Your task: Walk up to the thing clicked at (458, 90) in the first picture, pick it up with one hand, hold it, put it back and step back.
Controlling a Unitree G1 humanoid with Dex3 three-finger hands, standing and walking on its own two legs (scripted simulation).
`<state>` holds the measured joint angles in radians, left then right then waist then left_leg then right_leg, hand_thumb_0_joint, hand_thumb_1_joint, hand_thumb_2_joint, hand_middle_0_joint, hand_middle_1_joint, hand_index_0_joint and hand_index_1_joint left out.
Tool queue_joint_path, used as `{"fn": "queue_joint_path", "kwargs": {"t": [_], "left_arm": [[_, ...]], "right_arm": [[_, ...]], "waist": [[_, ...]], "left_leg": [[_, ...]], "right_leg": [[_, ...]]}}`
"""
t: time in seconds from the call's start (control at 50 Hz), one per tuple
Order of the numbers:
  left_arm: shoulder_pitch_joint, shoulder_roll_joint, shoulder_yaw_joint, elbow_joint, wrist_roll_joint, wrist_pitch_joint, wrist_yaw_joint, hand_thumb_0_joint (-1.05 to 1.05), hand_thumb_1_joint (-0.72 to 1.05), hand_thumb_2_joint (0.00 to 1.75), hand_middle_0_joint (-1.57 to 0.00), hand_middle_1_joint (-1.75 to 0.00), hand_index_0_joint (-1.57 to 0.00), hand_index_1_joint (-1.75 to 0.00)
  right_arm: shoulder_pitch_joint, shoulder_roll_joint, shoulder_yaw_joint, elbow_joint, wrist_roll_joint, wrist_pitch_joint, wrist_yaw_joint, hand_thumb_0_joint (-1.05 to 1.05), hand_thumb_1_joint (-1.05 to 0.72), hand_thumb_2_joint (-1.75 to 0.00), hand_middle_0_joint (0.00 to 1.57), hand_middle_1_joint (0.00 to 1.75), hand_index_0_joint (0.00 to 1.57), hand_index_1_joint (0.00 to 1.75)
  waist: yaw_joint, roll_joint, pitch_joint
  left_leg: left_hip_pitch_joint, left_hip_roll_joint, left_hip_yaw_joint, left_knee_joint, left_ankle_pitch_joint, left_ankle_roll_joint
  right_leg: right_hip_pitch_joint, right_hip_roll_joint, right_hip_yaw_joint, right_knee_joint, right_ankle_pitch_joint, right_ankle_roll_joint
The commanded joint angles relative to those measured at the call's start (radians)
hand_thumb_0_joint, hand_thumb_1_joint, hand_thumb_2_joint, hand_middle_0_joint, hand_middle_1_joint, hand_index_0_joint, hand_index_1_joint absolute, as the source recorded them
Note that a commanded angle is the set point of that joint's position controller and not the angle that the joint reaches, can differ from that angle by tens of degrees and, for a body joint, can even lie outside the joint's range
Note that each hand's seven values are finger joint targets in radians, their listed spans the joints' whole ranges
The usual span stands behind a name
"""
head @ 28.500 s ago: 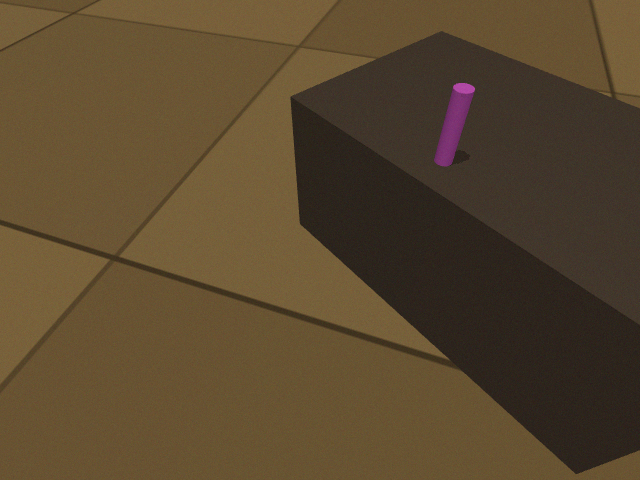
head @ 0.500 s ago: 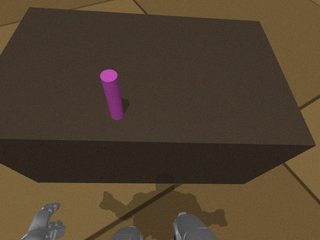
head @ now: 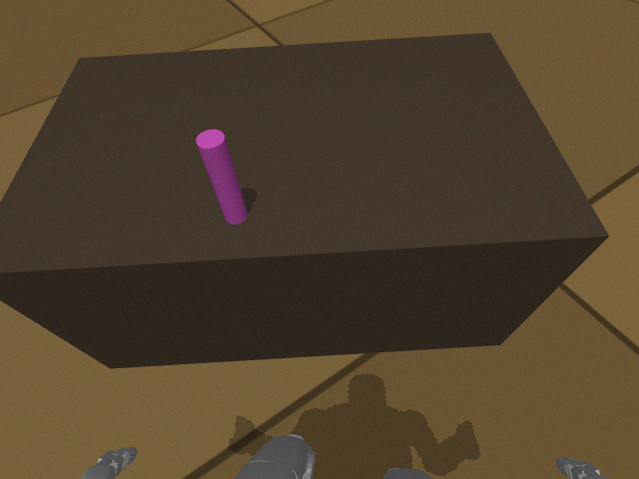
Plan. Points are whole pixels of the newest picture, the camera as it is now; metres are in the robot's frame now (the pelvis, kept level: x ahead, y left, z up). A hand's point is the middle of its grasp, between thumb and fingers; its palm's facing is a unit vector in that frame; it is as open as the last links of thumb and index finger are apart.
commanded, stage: step back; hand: left
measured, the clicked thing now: (224, 181) +0.60 +0.22 -0.06
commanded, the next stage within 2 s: none
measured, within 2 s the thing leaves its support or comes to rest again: neither
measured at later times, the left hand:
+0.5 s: hand out of the picture -0.06 +0.28 -0.16, palm faces +0.02 -0.93 -0.36, open 7.4 cm
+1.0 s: hand out of the picture -0.20 +0.24 -0.14, palm faces +0.08 -0.91 -0.40, open 7.4 cm
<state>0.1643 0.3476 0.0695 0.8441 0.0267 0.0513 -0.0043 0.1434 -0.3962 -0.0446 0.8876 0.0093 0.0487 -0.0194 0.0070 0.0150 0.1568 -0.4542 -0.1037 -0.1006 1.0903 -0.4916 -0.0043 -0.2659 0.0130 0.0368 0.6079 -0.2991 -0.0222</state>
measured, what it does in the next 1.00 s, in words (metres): walks backwards: left foot, then right foot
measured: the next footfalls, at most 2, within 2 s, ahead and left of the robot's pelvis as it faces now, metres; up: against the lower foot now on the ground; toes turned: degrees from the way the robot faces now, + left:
left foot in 0.20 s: -0.04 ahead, +0.12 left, +0.00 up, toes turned +2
right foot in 0.64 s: -0.19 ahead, -0.16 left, +0.00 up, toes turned +1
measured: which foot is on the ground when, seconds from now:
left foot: up 0.00-0.18, down 0.20-0.66, up 0.68-0.96, down 0.98-1.00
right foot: down 0.00-0.20, up 0.22-0.62, down 0.64-1.00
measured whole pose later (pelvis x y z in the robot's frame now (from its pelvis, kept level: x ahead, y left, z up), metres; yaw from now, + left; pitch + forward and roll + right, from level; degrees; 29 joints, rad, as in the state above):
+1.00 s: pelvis -0.32 -0.04 -0.01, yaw +6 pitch -3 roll +2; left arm 0.10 0.39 0.07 0.77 0.03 0.06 0.01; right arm 0.25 -0.38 -0.05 0.90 -0.02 0.03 -0.02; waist -0.01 -0.03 0.17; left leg -0.24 -0.05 -0.01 0.66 -0.37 0.01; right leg -0.41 -0.08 -0.06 0.72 -0.26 -0.01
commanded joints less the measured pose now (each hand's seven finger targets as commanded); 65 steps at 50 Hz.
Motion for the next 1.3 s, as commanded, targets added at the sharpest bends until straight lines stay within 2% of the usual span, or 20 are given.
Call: {"fn": "queue_joint_path", "kwargs": {"t": [0.0, 0.1, 0.14, 0.18, 0.2, 0.22, 0.28, 0.48, 0.6, 0.64, 0.66, 0.74, 0.86, 0.94, 0.96, 1.0, 1.02, 1.08, 1.18, 1.28], "left_arm": [[-0.07, 0.237, 0.067, -0.14, 0.01, -0.033, 0.027, 0.0, 0.9, 0.9, -0.2, -0.3, -0.2, -0.3], [-0.004, 0.257, 0.066, -0.148, 0.003, -0.02, 0.029, 0.0, 0.9, 0.9, -0.2, -0.3, -0.2, -0.3], [-0.044, 0.268, 0.062, -0.163, -0.009, -0.009, 0.023, 0.0, 0.9, 0.9, -0.2, -0.3, -0.2, -0.3], [-0.017, 0.198, 0.041, -0.18, -0.014, 0.0, 0.016, 0.0, 0.9, 0.9, -0.2, -0.3, -0.2, -0.3], [-0.107, 0.229, 0.058, -0.191, -0.015, -0.001, 0.032, 0.0, 0.9, 0.9, -0.2, -0.3, -0.2, -0.3], [-0.119, 0.241, 0.068, -0.174, 0.0, 0.002, 0.041, 0.0, 0.9, 0.9, -0.2, -0.3, -0.2, -0.3], [-0.016, 0.224, 0.067, -0.122, -0.021, 0.002, 0.036, 0.0, 0.9, 0.9, -0.2, -0.3, -0.2, -0.3], [0.045, 0.215, 0.068, -0.107, -0.005, -0.002, 0.015, 0.0, 0.9, 0.9, -0.2, -0.3, -0.2, -0.3], [0.222, 0.216, 0.079, -0.002, 0.003, -0.01, -0.003, 0.0, 0.9, 0.9, -0.2, -0.3, -0.2, -0.3], [0.153, 0.378, 0.118, -0.057, 0.022, -0.016, -0.005, 0.0, 0.9, 0.9, -0.2, -0.3, -0.2, -0.3], [0.044, 0.443, 0.125, -0.099, 0.029, -0.014, 0.0, 0.0, 0.9, 0.9, -0.2, -0.3, -0.2, -0.3], [-0.124, 0.274, 0.084, -0.139, 0.021, -0.028, 0.019, 0.0, 0.9, 0.9, -0.2, -0.3, -0.2, -0.3], [0.006, 0.27, 0.08, -0.137, 0.021, -0.022, 0.036, 0.0, 0.9, 0.9, -0.2, -0.3, -0.2, -0.3], [-0.044, 0.271, 0.063, -0.147, -0.004, 0.001, 0.027, 0.0, 0.9, 0.9, -0.2, -0.3, -0.2, -0.3], [-0.018, 0.237, 0.046, -0.154, -0.005, 0.003, 0.022, 0.0, 0.9, 0.9, -0.2, -0.3, -0.2, -0.3], [-0.121, 0.242, 0.061, -0.176, -0.01, 0.004, 0.033, 0.0, 0.9, 0.9, -0.2, -0.3, -0.2, -0.3], [-0.127, 0.248, 0.066, -0.155, -0.003, 0.01, 0.034, 0.0, 0.9, 0.9, -0.2, -0.3, -0.2, -0.3], [-0.016, 0.232, 0.064, -0.097, -0.023, 0.011, 0.028, 0.0, 0.9, 0.9, -0.2, -0.3, -0.2, -0.3], [-0.015, 0.208, 0.052, -0.09, -0.008, -0.007, 0.015, 0.0, 0.9, 0.9, -0.2, -0.3, -0.2, -0.3], [0.112, 0.234, 0.059, 0.013, 0.012, -0.043, 0.019, 0.0, 0.9, 0.9, -0.2, -0.3, -0.2, -0.3]], "right_arm": [[0.07, -0.186, -0.045, -0.067, -0.007, -0.031, -0.018, 0.0, -0.9, -0.9, 0.2, 0.3, 0.2, 0.3], [0.072, -0.17, -0.046, -0.085, -0.02, -0.044, -0.014, 0.0, -0.9, -0.9, 0.2, 0.3, 0.2, 0.3], [0.147, -0.164, -0.054, -0.054, -0.027, -0.053, -0.009, 0.0, -0.9, -0.9, 0.2, 0.3, 0.2, 0.3], [0.123, -0.278, -0.09, -0.074, -0.057, -0.061, -0.006, 0.0, -0.9, -0.9, 0.2, 0.3, 0.2, 0.3], [0.081, -0.383, -0.106, -0.094, -0.05, -0.055, 0.004, 0.0, -0.9, -0.9, 0.2, 0.3, 0.2, 0.3], [0.061, -0.358, -0.106, -0.095, -0.051, -0.06, 0.0, 0.0, -0.9, -0.9, 0.2, 0.3, 0.2, 0.3], [-0.03, -0.246, -0.071, -0.109, -0.045, -0.063, -0.017, 0.0, -0.9, -0.9, 0.2, 0.3, 0.2, 0.3], [0.029, -0.252, -0.087, -0.145, -0.039, -0.055, -0.018, 0.0, -0.9, -0.9, 0.2, 0.3, 0.2, 0.3], [-0.057, -0.275, -0.084, -0.164, -0.036, -0.022, -0.007, 0.0, -0.9, -0.9, 0.2, 0.3, 0.2, 0.3], [-0.075, -0.157, -0.054, -0.197, -0.016, -0.025, -0.012, 0.0, -0.9, -0.9, 0.2, 0.3, 0.2, 0.3], [-0.085, -0.21, -0.078, -0.179, -0.025, -0.017, -0.027, 0.0, -0.9, -0.9, 0.2, 0.3, 0.2, 0.3], [0.067, -0.194, -0.061, -0.103, -0.014, -0.03, -0.019, 0.0, -0.9, -0.9, 0.2, 0.3, 0.2, 0.3], [0.055, -0.165, -0.045, -0.114, -0.031, -0.043, -0.017, 0.0, -0.9, -0.9, 0.2, 0.3, 0.2, 0.3], [0.183, -0.169, -0.057, -0.047, -0.034, -0.05, -0.012, 0.0, -0.9, -0.9, 0.2, 0.3, 0.2, 0.3], [0.167, -0.217, -0.073, -0.047, -0.041, -0.049, -0.013, 0.0, -0.9, -0.9, 0.2, 0.3, 0.2, 0.3], [0.093, -0.399, -0.106, -0.087, -0.045, -0.044, -0.004, 0.0, -0.9, -0.9, 0.2, 0.3, 0.2, 0.3], [0.061, -0.351, -0.098, -0.086, -0.05, -0.053, -0.008, 0.0, -0.9, -0.9, 0.2, 0.3, 0.2, 0.3], [-0.025, -0.258, -0.06, -0.101, -0.047, -0.052, -0.022, 0.0, -0.9, -0.9, 0.2, 0.3, 0.2, 0.3], [0.023, -0.242, -0.068, -0.111, -0.057, -0.034, -0.016, 0.0, -0.9, -0.9, 0.2, 0.3, 0.2, 0.3], [-0.01, -0.228, -0.059, -0.107, -0.037, -0.004, 0.001, 0.0, -0.9, -0.9, 0.2, 0.3, 0.2, 0.3]], "waist": [[0.009, -0.148, -0.157], [0.034, -0.215, -0.218], [-0.017, -0.171, -0.241], [-0.007, 0.101, -0.236], [-0.066, 0.247, -0.192], [-0.063, 0.171, -0.158], [0.022, 0.089, -0.135], [-0.034, 0.162, -0.221], [0.045, 0.175, -0.248], [0.065, -0.28, -0.132], [0.072, -0.316, -0.062], [-0.038, -0.17, -0.068], [0.051, -0.216, -0.163], [-0.008, -0.162, -0.227], [0.004, -0.075, -0.234], [-0.054, 0.229, -0.186], [-0.034, 0.134, -0.159], [0.041, 0.07, -0.156], [-0.014, 0.157, -0.177], [0.024, 0.116, -0.257]], "left_leg": [[-0.015, 0.001, -0.006, 0.016, -0.031, -0.016], [0.053, 0.068, 0.07, -0.386, -0.007, -0.005], [0.204, 0.066, 0.124, -0.666, 0.237, 0.009], [0.368, 0.333, -0.257, -0.734, 0.461, 0.105], [0.215, 0.495, -0.427, -0.77, 0.625, 0.25], [0.157, 0.517, -0.445, -0.766, 0.614, 0.294], [0.246, 0.365, -0.162, -0.677, 0.725, 0.196], [0.389, 0.399, -0.137, -0.645, 0.597, 0.264], [0.101, 0.318, -0.082, -0.604, 0.291, 0.141], [-0.165, 0.01, 0.035, -0.262, -0.047, 0.01], [-0.07, 0.033, -0.034, -0.009, -0.117, -0.016], [-0.007, -0.009, -0.037, 0.117, 0.056, -0.005], [-0.035, 0.07, 0.041, -0.265, -0.041, -0.012], [0.196, 0.067, 0.136, -0.689, 0.247, 0.017], [0.276, 0.161, -0.02, -0.698, 0.309, 0.055], [0.129, 0.524, -0.461, -0.776, 0.501, 0.316], [0.092, 0.514, -0.411, -0.747, 0.576, 0.324], [0.135, 0.378, -0.147, -0.653, 0.686, 0.235], [0.292, 0.356, -0.117, -0.604, 0.637, 0.246], [0.096, 0.27, -0.042, -0.464, 0.293, 0.125]], "right_leg": [[0.105, -0.222, 0.166, -0.161, 0.459, -0.197], [0.225, -0.249, 0.183, -0.07, 0.544, -0.19], [0.16, -0.216, 0.141, 0.014, 0.471, -0.144], [-0.156, -0.056, 0.06, 0.184, 0.053, -0.029], [-0.191, 0.076, 0.05, 0.384, -0.347, 0.005], [-0.179, 0.081, 0.164, 0.545, -0.356, 0.002], [-0.264, 0.097, 0.189, 0.669, -0.219, -0.002], [-0.187, 0.033, 0.087, 0.388, -0.214, 0.062], [0.162, 0.006, -0.048, -0.125, -0.018, -0.012], [0.019, -0.302, 0.457, -0.336, -0.238, -0.148], [-0.249, -0.461, 0.581, -0.415, -0.276, -0.28], [-0.177, -0.227, 0.16, -0.232, 0.103, -0.147], [0.183, -0.293, 0.18, -0.117, 0.397, -0.183], [0.128, -0.248, 0.124, 0.016, 0.36, -0.123], [-0.009, -0.194, 0.1, 0.066, 0.233, -0.071], [-0.172, 0.027, 0.013, 0.446, -0.356, 0.012], [-0.154, 0.031, 0.116, 0.585, -0.34, 0.009], [-0.187, 0.069, 0.137, 0.688, -0.226, 0.001], [-0.162, 0.023, 0.037, 0.309, -0.246, 0.044], [0.168, -0.003, 0.011, -0.192, -0.004, -0.012]]}}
